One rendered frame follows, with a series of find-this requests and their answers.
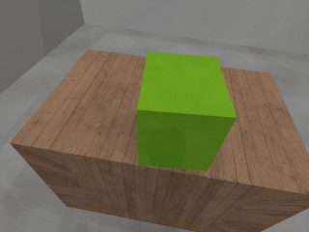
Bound pedestal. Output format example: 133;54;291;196
10;49;309;232

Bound carton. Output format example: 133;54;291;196
137;51;237;171

